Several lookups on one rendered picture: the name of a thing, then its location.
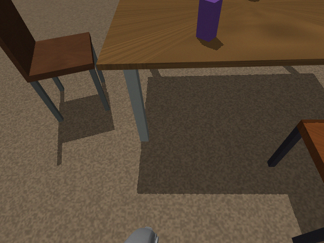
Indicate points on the chair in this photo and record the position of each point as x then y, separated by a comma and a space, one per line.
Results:
312, 133
48, 58

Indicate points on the table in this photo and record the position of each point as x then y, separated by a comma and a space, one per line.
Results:
161, 34

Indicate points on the carton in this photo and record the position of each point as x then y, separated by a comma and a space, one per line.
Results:
208, 19

